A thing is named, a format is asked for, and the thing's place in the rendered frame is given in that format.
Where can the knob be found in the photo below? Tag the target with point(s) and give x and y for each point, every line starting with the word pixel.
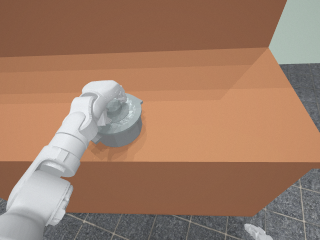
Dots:
pixel 114 107

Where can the table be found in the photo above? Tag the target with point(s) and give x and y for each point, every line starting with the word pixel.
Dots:
pixel 223 131

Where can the pot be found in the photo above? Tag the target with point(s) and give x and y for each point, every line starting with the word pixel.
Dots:
pixel 121 139

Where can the left robot upper arm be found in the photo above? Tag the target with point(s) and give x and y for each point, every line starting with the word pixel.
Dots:
pixel 42 200

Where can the left robot hand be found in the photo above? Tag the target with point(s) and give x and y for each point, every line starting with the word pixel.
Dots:
pixel 109 89

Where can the right robot hand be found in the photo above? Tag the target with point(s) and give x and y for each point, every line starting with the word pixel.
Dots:
pixel 256 232

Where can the lid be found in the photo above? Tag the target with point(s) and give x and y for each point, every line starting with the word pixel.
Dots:
pixel 123 121

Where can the robot left forearm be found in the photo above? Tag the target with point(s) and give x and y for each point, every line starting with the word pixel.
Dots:
pixel 61 157

